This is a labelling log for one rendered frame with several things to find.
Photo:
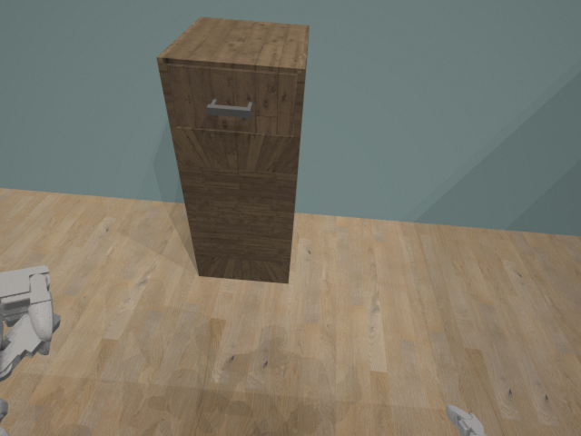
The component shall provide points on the cabinet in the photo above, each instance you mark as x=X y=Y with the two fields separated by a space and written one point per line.
x=239 y=188

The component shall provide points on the drawer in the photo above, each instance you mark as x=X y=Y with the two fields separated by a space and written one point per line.
x=272 y=94

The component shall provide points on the robot left hand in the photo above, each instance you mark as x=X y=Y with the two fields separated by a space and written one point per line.
x=26 y=304

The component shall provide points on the handle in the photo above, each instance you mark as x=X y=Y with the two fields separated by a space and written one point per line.
x=226 y=110

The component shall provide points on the robot right hand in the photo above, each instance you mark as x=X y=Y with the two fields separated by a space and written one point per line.
x=468 y=425

